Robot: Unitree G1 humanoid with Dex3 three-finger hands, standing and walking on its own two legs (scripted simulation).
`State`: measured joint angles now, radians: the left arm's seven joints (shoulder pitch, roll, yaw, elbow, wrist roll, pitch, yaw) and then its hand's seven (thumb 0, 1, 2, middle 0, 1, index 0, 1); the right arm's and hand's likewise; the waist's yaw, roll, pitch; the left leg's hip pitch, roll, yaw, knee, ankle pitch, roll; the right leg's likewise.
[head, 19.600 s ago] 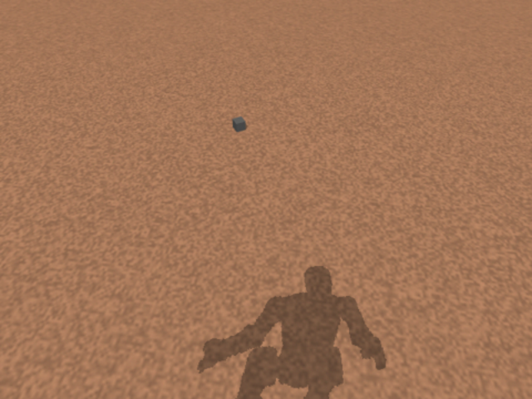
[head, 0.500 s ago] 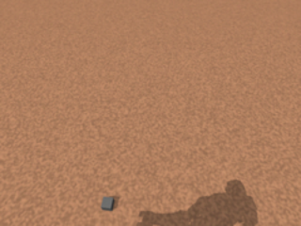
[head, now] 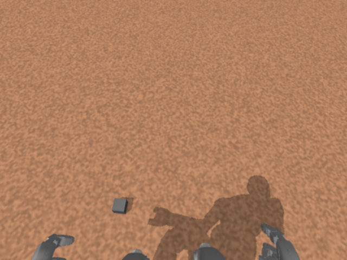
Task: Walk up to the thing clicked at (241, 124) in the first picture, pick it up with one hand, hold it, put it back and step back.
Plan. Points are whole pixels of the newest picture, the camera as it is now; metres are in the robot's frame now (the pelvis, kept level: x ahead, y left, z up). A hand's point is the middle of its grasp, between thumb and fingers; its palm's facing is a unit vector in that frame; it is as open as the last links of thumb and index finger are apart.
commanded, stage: rise first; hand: left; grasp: from above
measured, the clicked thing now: (120, 206) +0.41 +0.24 -0.68
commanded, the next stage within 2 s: none
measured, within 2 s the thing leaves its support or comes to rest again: neither
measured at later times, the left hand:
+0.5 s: hand (85, 242) +0.21 +0.27 -0.33, palm faces -0.44 -0.55 -0.71, open 12.7 cm
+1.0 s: hand (93, 225) +0.29 +0.30 -0.48, palm faces -0.50 -0.20 -0.84, open 12.5 cm
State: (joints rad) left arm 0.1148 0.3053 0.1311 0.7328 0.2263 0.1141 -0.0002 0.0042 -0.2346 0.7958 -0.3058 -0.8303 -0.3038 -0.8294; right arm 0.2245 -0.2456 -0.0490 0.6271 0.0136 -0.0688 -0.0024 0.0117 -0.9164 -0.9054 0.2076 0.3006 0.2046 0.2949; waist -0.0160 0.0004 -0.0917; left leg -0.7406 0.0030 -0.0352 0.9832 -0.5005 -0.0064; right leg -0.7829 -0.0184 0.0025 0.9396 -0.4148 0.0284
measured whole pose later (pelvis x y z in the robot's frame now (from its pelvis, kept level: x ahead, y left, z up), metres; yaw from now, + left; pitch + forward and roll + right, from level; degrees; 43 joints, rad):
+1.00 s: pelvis -0.10 +0.01 -0.33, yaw -2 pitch +33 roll -7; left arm -0.60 0.66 0.14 1.06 1.05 -0.36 0.18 0.00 -0.25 0.78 -0.30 -0.82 -0.32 -0.79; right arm 0.14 -0.29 -0.05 0.73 -0.04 -0.06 0.09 0.01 -0.93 -0.91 0.21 0.30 0.20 0.29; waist -0.10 0.01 -0.10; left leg -2.12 -0.06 -0.10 2.24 -0.71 -0.01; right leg -2.12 -0.03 -0.02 2.11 -0.58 0.04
